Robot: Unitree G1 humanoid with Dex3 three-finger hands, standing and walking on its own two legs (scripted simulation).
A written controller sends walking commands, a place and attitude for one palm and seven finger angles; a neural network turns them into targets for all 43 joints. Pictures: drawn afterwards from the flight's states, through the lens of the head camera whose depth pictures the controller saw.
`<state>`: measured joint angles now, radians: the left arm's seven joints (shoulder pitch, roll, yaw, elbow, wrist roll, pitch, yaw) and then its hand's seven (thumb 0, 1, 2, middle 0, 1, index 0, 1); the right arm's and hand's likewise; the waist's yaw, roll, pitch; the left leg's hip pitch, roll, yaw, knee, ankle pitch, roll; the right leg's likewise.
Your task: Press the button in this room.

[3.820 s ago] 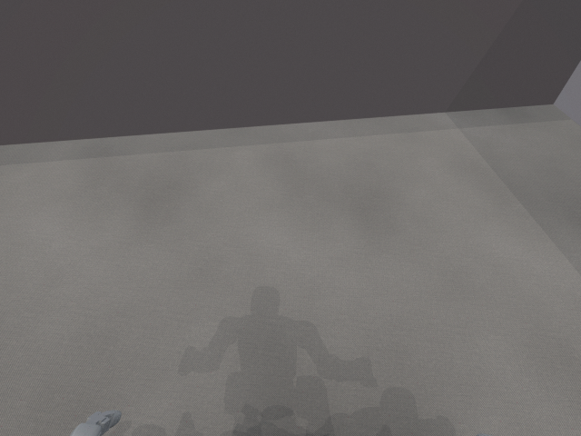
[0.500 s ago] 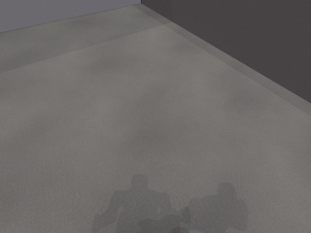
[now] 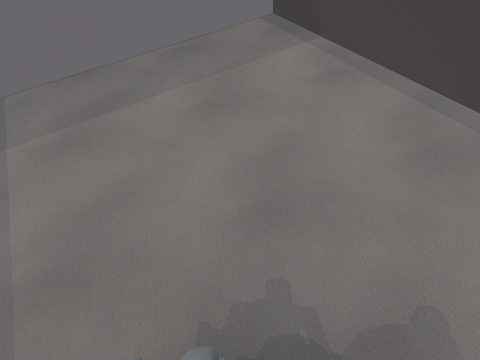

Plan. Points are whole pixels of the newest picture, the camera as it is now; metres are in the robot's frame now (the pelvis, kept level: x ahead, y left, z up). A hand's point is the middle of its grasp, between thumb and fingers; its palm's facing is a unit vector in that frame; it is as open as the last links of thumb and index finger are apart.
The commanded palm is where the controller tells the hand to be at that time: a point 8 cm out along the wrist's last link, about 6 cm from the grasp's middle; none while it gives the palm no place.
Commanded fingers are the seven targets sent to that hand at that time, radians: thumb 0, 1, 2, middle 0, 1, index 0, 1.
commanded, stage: turn or walk to find it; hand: left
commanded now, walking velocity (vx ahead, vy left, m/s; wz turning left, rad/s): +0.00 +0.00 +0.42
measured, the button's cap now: out of the picture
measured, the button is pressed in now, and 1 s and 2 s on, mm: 0 0 0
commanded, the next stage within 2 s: none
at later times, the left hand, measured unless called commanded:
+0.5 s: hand out of the picture -0.07 +0.27 -0.19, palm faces +0.29 -0.93 -0.23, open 7.3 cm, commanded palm none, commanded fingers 0.00 0.90 0.90 -0.20 -0.30 -0.20 -0.30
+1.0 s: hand out of the picture -0.04 +0.21 -0.14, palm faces +0.41 -0.87 -0.28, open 7.3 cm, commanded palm none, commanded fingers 0.00 0.90 0.90 -0.20 -0.30 -0.20 -0.30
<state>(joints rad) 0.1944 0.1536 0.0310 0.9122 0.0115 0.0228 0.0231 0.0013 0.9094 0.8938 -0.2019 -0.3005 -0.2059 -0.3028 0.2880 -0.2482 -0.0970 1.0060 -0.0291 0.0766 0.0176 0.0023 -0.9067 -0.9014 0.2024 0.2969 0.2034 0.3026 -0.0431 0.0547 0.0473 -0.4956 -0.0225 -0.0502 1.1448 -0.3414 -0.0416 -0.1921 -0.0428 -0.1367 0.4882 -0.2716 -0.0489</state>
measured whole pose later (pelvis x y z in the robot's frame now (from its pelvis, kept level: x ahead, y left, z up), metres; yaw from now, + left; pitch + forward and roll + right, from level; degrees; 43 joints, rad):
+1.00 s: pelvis -0.07 -0.01 +0.00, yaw +24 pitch -2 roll +2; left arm 0.16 0.16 0.03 0.90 0.01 0.03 0.02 0.00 0.91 0.89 -0.20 -0.30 -0.21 -0.30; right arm 0.29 -0.24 -0.09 1.00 -0.03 0.08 0.01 0.00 -0.91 -0.90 0.20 0.30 0.20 0.30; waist -0.04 0.06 0.05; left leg -0.46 -0.07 -0.06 0.97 -0.41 -0.02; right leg -0.22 -0.04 -0.10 0.53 -0.28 -0.04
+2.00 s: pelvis -0.11 -0.04 +0.00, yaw +51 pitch -2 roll +2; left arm 0.19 0.16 0.03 0.92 0.02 0.02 0.02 0.00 0.91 0.89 -0.20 -0.30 -0.21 -0.30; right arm 0.24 -0.25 -0.09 1.00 -0.03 0.08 0.02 0.00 -0.91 -0.90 0.20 0.30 0.20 0.30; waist -0.03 0.06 0.07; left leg -0.48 -0.02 -0.04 1.15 -0.39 -0.04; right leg -0.21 -0.07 -0.15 0.52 -0.28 -0.03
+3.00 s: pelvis -0.16 -0.10 +0.00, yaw +74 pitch -2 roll +2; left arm 0.19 0.16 0.03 0.92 0.01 0.03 0.02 0.00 0.91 0.89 -0.20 -0.30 -0.21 -0.30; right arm 0.28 -0.24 -0.10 1.00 -0.03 0.08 0.02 0.00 -0.91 -0.90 0.20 0.30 0.20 0.30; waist -0.04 0.05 0.05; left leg -0.51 -0.05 -0.05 1.08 -0.37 -0.03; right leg -0.20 -0.05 -0.11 0.50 -0.28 -0.03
